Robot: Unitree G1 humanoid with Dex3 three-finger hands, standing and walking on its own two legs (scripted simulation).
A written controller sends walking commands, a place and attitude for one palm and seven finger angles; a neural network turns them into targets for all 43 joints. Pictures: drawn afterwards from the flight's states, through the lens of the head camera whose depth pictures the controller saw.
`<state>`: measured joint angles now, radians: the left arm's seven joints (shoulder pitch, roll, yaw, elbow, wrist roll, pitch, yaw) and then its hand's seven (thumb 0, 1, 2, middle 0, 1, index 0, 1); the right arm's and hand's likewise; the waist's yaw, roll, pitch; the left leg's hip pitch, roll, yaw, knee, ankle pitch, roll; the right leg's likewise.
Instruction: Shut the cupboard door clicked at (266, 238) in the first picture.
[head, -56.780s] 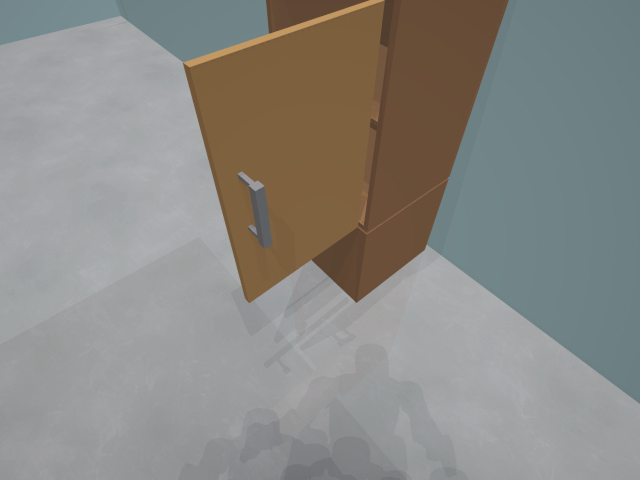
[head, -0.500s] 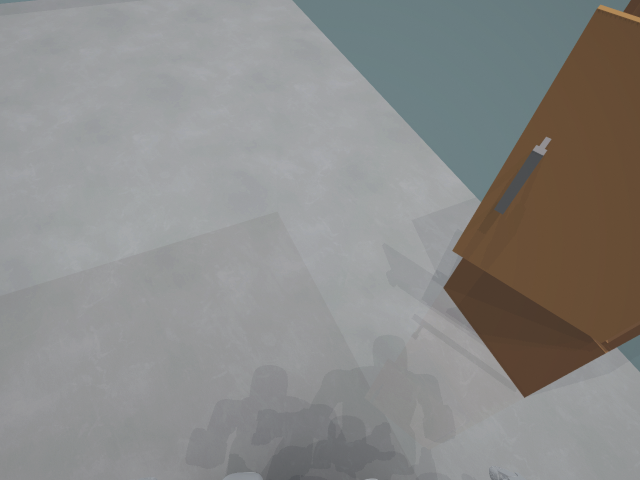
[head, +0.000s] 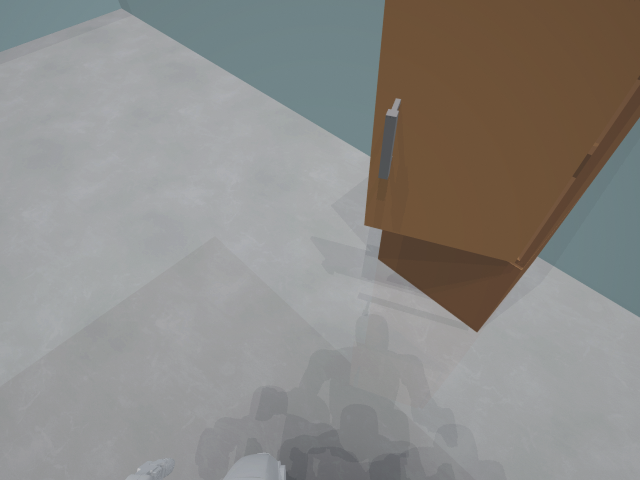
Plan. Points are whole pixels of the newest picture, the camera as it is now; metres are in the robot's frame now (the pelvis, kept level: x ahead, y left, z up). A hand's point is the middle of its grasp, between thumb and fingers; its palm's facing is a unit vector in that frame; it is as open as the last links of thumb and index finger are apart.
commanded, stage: turn to face it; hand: left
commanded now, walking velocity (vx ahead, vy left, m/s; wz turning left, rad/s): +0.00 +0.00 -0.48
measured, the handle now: (390, 140) +0.71 -0.10 -0.03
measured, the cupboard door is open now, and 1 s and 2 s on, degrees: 25 25 25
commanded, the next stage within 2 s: take the last steps up to it in 0.42 s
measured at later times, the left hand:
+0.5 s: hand (197, 479) +0.14 +0.19 -0.16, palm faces -0.21 -0.95 -0.25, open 7.4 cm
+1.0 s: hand (234, 444) +0.19 +0.15 -0.17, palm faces -0.32 -0.93 -0.14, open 7.4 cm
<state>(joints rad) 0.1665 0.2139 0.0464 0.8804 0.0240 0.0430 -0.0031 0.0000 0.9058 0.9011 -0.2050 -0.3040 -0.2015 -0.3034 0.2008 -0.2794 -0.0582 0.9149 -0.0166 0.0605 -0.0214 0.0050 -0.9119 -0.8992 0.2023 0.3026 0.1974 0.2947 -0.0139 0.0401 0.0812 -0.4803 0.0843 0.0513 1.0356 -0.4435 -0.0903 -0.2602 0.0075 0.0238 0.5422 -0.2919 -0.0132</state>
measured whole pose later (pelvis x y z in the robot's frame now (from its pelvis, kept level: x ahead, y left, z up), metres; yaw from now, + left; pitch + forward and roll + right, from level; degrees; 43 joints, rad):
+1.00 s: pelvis +0.08 -0.02 +0.01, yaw -20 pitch +1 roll -1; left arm 0.23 0.22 0.07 1.01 0.03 0.04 -0.04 0.00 0.91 0.90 -0.20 -0.30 -0.20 -0.30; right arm 0.38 -0.17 -0.02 1.01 -0.04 -0.05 -0.03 0.00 -0.91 -0.90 0.20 0.30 0.20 0.30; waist -0.02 -0.04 0.02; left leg -0.12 0.08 0.15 0.39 -0.27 -0.01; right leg -0.51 -0.04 -0.02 1.01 -0.29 0.00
